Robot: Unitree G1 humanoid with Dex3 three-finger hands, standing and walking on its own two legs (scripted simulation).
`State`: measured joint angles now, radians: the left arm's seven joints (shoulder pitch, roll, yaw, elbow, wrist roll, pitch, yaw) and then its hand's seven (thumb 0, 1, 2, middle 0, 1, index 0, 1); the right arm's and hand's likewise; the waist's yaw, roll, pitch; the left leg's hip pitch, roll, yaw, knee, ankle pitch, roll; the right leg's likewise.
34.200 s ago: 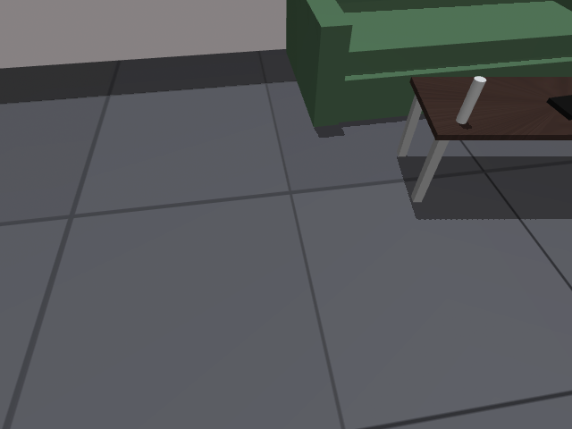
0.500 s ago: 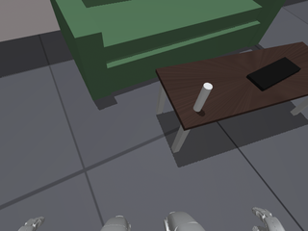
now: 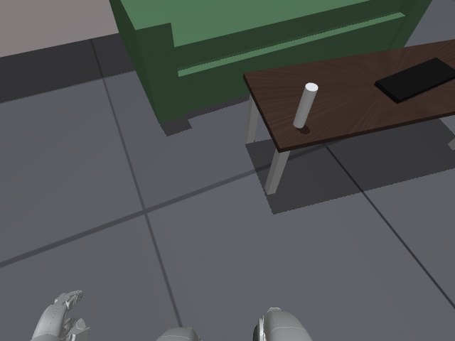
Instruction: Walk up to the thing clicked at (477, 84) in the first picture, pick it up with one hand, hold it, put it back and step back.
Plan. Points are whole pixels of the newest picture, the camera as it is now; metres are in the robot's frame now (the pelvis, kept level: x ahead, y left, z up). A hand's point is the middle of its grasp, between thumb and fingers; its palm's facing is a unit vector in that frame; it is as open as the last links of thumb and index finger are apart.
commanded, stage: step back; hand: right
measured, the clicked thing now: (304, 107) +0.84 -0.27 -0.24
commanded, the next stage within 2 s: stand in 1.50 s
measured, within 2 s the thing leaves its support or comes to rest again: neither
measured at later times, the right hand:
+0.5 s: hand out of the picture -0.06 -0.32 -0.14, palm faces +0.01 +0.92 -0.39, open 7.4 cm
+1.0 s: hand out of the picture -0.11 -0.29 -0.14, palm faces -0.06 +0.93 -0.37, open 7.4 cm
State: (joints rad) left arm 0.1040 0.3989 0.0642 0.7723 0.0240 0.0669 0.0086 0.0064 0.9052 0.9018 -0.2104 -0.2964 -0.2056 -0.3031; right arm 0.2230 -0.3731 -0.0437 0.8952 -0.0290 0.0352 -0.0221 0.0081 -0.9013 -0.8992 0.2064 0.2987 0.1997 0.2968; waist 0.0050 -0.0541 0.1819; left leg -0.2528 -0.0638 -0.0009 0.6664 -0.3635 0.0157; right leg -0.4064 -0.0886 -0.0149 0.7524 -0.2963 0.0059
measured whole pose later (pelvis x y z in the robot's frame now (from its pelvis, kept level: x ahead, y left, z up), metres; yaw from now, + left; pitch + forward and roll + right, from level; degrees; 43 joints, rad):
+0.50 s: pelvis -0.16 -0.04 +0.01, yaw -4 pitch -2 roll +1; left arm 0.23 0.36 0.06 0.91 0.05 0.04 -0.01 0.01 0.91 0.90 -0.21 -0.30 -0.21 -0.30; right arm 0.16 -0.42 -0.05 0.88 -0.02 0.06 -0.02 0.01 -0.90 -0.90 0.21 0.30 0.20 0.30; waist 0.04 0.02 0.10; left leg -0.50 -0.07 -0.11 1.08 -0.45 -0.02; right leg -0.27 -0.02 0.02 0.67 -0.36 -0.02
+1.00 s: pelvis -0.18 -0.03 +0.01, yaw +2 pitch -3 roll -1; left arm 0.17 0.35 0.04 1.01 0.03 -0.01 -0.02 0.01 0.91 0.90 -0.21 -0.30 -0.21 -0.30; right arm 0.21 -0.37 -0.04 1.02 -0.03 0.00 0.01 0.01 -0.90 -0.90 0.21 0.30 0.20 0.30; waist 0.02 0.02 0.05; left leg -0.27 -0.01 -0.04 0.64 -0.38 0.01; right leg -0.24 -0.03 -0.05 0.60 -0.31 0.00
